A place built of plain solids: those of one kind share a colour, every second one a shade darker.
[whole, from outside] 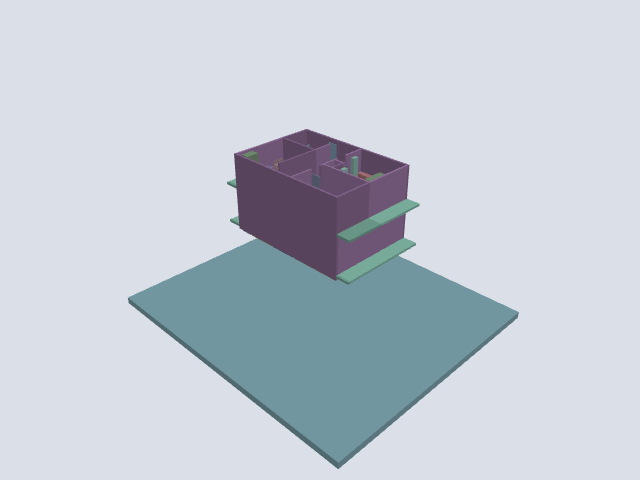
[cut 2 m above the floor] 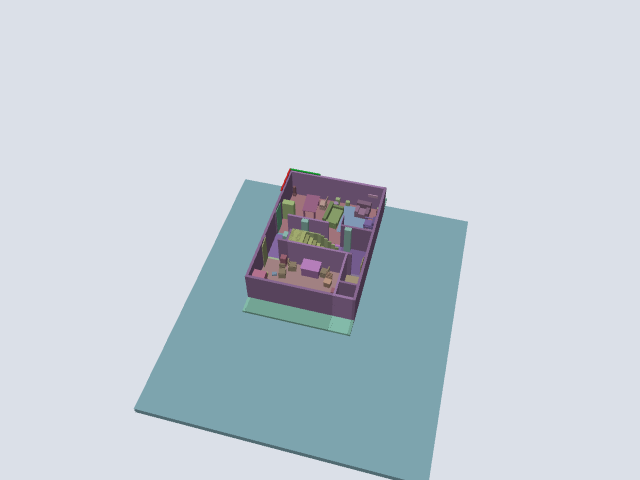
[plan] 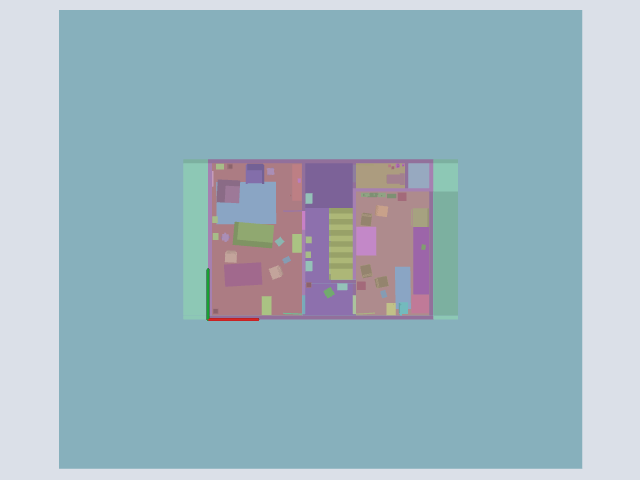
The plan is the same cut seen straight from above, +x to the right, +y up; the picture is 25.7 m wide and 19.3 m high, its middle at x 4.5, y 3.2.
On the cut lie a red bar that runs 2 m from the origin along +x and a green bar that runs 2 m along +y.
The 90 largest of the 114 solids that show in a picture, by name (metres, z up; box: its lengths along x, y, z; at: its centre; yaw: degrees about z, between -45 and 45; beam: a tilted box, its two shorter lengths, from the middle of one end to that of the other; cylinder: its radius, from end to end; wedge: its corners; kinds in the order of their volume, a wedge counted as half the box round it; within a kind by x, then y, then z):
{
 "under_1": {"box": [21.05, 18.45, 0.5], "at": [4.53, 3.23, -6.3]},
 "wall_1": {"box": [0.16, 3.41, 2.3], "at": [0.08, 1.86, 3.97]},
 "wall_2": {"box": [0.16, 6.13, 2.87], "at": [0.08, 3.23, 1.14]},
 "wall_3": {"box": [0.16, 2.59, 2.3], "at": [0.08, 5.0, 3.97]},
 "wall_4": {"box": [3.91, 0.13, 2.3], "at": [1.96, 3.63, 3.97]},
 "wall_5": {"box": [0.13, 0.9, 2.3], "at": [3.1, 3.12, 3.97]},
 "wall_6": {"box": [0.13, 1.45, 2.3], "at": [3.85, 0.89, 3.97]},
 "wall_7": {"box": [0.13, 2.63, 2.87], "at": [3.85, 2.29, 1.14]},
 "wall_8": {"box": [0.13, 0.9, 2.3], "at": [3.85, 3.12, 3.97]},
 "wall_9": {"box": [0.13, 0.22, 2.3], "at": [3.85, 3.81, 3.97]},
 "wall_10": {"box": [0.13, 1.92, 2.87], "at": [3.85, 5.33, 1.14]},
 "wall_11": {"box": [0.13, 1.61, 2.3], "at": [3.85, 5.49, 3.97]},
 "wall_12": {"box": [9.05, 0.16, 5.43], "at": [4.53, 0.08, 2.41]},
 "wall_13": {"box": [9.05, 0.16, 5.43], "at": [4.53, 6.37, 2.41]},
 "wall_14": {"box": [1.01, 0.13, 2.87], "at": [5.45, 1.53, 1.14]},
 "wall_15": {"box": [0.13, 0.49, 2.87], "at": [5.88, 1.22, 1.14]},
 "wall_16": {"box": [0.13, 1.35, 2.3], "at": [5.88, 1.6, 3.97]},
 "wall_17": {"box": [0.13, 3.55, 2.87], "at": [5.88, 3.37, 1.14]},
 "wall_18": {"box": [0.13, 3.06, 2.3], "at": [5.88, 3.94, 3.97]},
 "wall_19": {"box": [0.13, 0.24, 2.87], "at": [5.88, 5.4, 1.14]},
 "wall_20": {"box": [3.23, 0.13, 2.3], "at": [7.43, 2.35, 3.97]},
 "wall_21": {"box": [3.23, 0.13, 2.87], "at": [7.43, 5.21, 1.14]},
 "wall_22": {"box": [0.13, 1.01, 2.87], "at": [7.99, 5.79, 1.14]},
 "wall_23": {"box": [0.16, 2.12, 2.3], "at": [8.97, 1.22, 3.97]},
 "wall_24": {"box": [0.16, 4.99, 2.87], "at": [8.97, 2.65, 1.14]},
 "wall_25": {"box": [0.16, 3.88, 2.3], "at": [8.97, 4.35, 3.97]},
 "wall_26": {"box": [0.16, 1.01, 2.87], "at": [8.97, 5.79, 1.14]},
 "stair_1": {"box": [0.88, 0.45, 2.72], "at": [5.38, 1.82, 1.06]},
 "stair_2": {"box": [0.88, 0.67, 2.52], "at": [5.38, 1.93, 0.96]},
 "stair_3": {"box": [0.88, 0.89, 2.32], "at": [5.38, 2.04, 0.86]},
 "stair_4": {"box": [0.88, 1.11, 2.11], "at": [5.38, 2.15, 0.76]},
 "stair_5": {"box": [0.88, 1.34, 1.91], "at": [5.38, 2.26, 0.66]},
 "stair_6": {"box": [0.88, 1.56, 1.71], "at": [5.38, 2.38, 0.56]},
 "stair_7": {"box": [0.88, 1.78, 1.51], "at": [5.38, 2.49, 0.45]},
 "stair_8": {"box": [0.88, 2.0, 1.31], "at": [5.38, 2.6, 0.35]},
 "stair_9": {"box": [0.88, 2.23, 1.11], "at": [5.38, 2.71, 0.25]},
 "stair_10": {"box": [0.88, 2.45, 0.9], "at": [5.38, 2.82, 0.15]},
 "stair_11": {"box": [0.88, 2.67, 0.7], "at": [5.38, 2.93, 0.05]},
 "stair_12": {"box": [0.88, 2.89, 0.5], "at": [5.38, 3.04, -0.05]},
 "floor_living_1": {"box": [3.62, 6.13, 0.5], "at": [1.97, 3.23, -0.25]},
 "floor_kitchen_1": {"box": [2.94, 4.99, 0.5], "at": [7.42, 2.65, -0.25]},
 "floor_hall_1": {"box": [1.03, 3.02, 0.5], "at": [4.42, 2.98, -0.25]},
 "floor_hall_2": {"box": [1.91, 1.31, 0.5], "at": [4.87, 0.81, -0.25]},
 "floor_hall_3": {"box": [1.91, 1.8, 0.5], "at": [4.87, 5.39, -0.25]},
 "fixture_wardrobe_bedroom_1": {"box": [0.63, 1.4, 2.2], "at": [0.47, 2.57, 3.87]},
 "fixture_wardrobe_bedroom_2": {"box": [0.58, 0.93, 2.2], "at": [8.6, 5.52, 3.87]},
 "upper_floor_next_1": {"box": [1.0, 3.41, 0.16], "at": [-0.5, 1.86, 2.74]},
 "upper_floor_next_2": {"box": [1.0, 6.13, 0.16], "at": [-0.5, 3.23, -0.08]},
 "upper_floor_next_3": {"box": [1.0, 2.59, 0.16], "at": [-0.5, 5.0, 2.74]},
 "upper_floor_next_4": {"box": [1.0, 4.99, 0.16], "at": [9.55, 2.65, -0.08]},
 "upper_floor_next_5": {"box": [1.0, 1.01, 0.16], "at": [9.55, 5.79, -0.08]},
 "floor_wc_1": {"box": [1.97, 1.01, 0.5], "at": [6.93, 5.79, -0.25]},
 "billy_1": {"box": [0.28, 0.42, 2.02], "at": [3.63, 0.98, 3.83]},
 "billy_2": {"box": [0.28, 0.42, 2.02], "at": [4.06, 2.15, 1.01]},
 "billy_3": {"box": [0.28, 0.42, 2.02], "at": [4.06, 4.87, 1.01]},
 "billy_4": {"box": [0.42, 0.28, 2.02], "at": [5.4, 1.32, 1.01]},
 "fridge_1": {"box": [0.7, 0.75, 1.72], "at": [8.53, 0.63, 0.86]},
 "cube_shelf_1": {"box": [1.46, 0.39, 0.76], "at": [3.01, 0.37, 3.2]},
 "cube_shelf_2": {"box": [0.39, 1.46, 0.76], "at": [3.58, 5.51, 0.38]},
 "flat_shelf_1": {"box": [0.39, 0.76, 1.46], "at": [2.35, 0.56, 0.73]},
 "flat_shelf_2": {"box": [0.39, 0.76, 1.46], "at": [3.58, 3.06, 0.73]},
 "sofa_1": {"box": [1.6, 0.23, 0.39], "at": [1.79, 3.05, 0.65], "yaw": -5.1},
 "sofa_2": {"box": [1.6, 0.93, 0.34], "at": [1.82, 3.4, 0.28], "yaw": -5.1},
 "kitchen_table_1": {"box": [0.71, 1.06, 0.72], "at": [6.36, 3.15, 0.36]},
 "armchair_club_1": {"box": [0.33, 0.92, 0.38], "at": [0.53, 5.17, 0.61], "yaw": -2.8},
 "armchair_club_2": {"box": [0.87, 0.24, 0.18], "at": [0.82, 4.82, 0.51], "yaw": -2.8},
 "armchair_club_3": {"box": [0.9, 0.92, 0.35], "at": [0.82, 5.16, 0.24], "yaw": -2.8},
 "armchair_club_4": {"box": [0.87, 0.24, 0.18], "at": [0.85, 5.49, 0.51], "yaw": -2.8},
 "range_flat_1": {"box": [0.65, 0.76, 0.94], "at": [8.56, 4.1, 0.47]},
 "floor_cup_1": {"box": [0.84, 1.01, 0.5], "at": [8.47, 5.79, -0.25]},
 "rug_1": {"box": [2.4, 1.7, 0.08], "at": [1.53, 4.68, -0.03], "yaw": 0.3},
 "rug_2": {"box": [0.62, 1.7, 0.08], "at": [7.83, 1.27, -0.03], "yaw": 0.9},
 "bar_stool_1": {"box": [0.35, 0.35, 0.74], "at": [6.16, 1.36, 0.37]},
 "bar_stool_2": {"box": [0.35, 0.35, 0.74], "at": [7.8, 4.94, 0.37]},
 "armchair_frame_1": {"box": [0.63, 0.74, 0.18], "at": [1.89, 5.85, 0.32]},
 "armchair_frame_2": {"box": [0.62, 0.26, 0.41], "at": [1.89, 6.13, 0.61]},
 "leaf_bedroom_door_1": {"box": [0.76, 0.05, 2.02], "at": [3.4, 4.71, 3.83], "yaw": -4.0},
 "leaf_dining_end_door_1": {"box": [0.76, 0.05, 2.02], "at": [3.4, 0.23, 1.01], "yaw": -2.0},
 "leaf_kitchen_door_1": {"box": [0.76, 0.05, 2.02], "at": [6.33, 0.24, 1.01], "yaw": 3.0},
 "leaf_bath_door_1": {"box": [0.71, 0.05, 2.02], "at": [6.3, 0.24, 3.83], "yaw": 3.0},
 "counter_run_1": {"box": [0.64, 2.71, 0.038], "at": [8.56, 2.37, 0.9]},
 "book_pile_1": {"box": [0.32, 0.24, 0.37], "at": [0.48, 6.15, 0.19]},
 "book_pile_2": {"box": [0.24, 0.28, 0.51], "at": [4.05, 3.21, 0.25]},
 "recycling_tote_1": {"box": [0.37, 0.5, 0.29], "at": [7.36, 0.42, 0.14]},
 "floor_gap_dining_end_door_1": {"box": [0.13, 0.76, 0.5], "at": [3.85, 0.6, -0.25]},
 "floor_gap_kitchen_door_1": {"box": [0.13, 0.76, 0.5], "at": [5.88, 0.6, -0.25]},
 "floor_gap_living_door_1": {"box": [0.13, 0.76, 0.5], "at": [3.85, 3.99, -0.25]},
 "recycling_crate_1": {"box": [0.36, 0.48, 0.28], "at": [7.86, 0.46, 0.14]},
 "wc_1": {"box": [0.21, 0.48, 0.45], "at": [7.8, 5.65, 0.56]},
 "dining_table_1": {"box": [1.5, 0.9, 0.031], "at": [1.41, 1.81, 0.73], "yaw": 3.4}
}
